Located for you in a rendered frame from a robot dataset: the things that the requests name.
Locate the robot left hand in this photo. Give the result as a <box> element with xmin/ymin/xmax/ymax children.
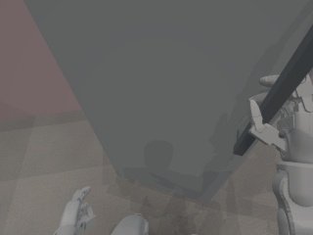
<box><xmin>59</xmin><ymin>186</ymin><xmax>96</xmax><ymax>234</ymax></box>

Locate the fridge door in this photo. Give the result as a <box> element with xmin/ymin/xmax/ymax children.
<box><xmin>23</xmin><ymin>0</ymin><xmax>313</xmax><ymax>204</ymax></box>

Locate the robot left thigh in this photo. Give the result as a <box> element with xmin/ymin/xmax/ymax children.
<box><xmin>111</xmin><ymin>214</ymin><xmax>149</xmax><ymax>235</ymax></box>

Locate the handle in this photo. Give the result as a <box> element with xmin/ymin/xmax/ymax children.
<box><xmin>233</xmin><ymin>24</ymin><xmax>313</xmax><ymax>156</ymax></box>

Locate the right robot forearm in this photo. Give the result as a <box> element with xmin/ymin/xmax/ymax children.
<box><xmin>272</xmin><ymin>161</ymin><xmax>313</xmax><ymax>235</ymax></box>

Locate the robot right hand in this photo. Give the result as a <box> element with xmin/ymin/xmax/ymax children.
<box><xmin>247</xmin><ymin>73</ymin><xmax>313</xmax><ymax>164</ymax></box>

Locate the left robot forearm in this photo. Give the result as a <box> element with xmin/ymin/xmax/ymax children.
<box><xmin>53</xmin><ymin>225</ymin><xmax>78</xmax><ymax>235</ymax></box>

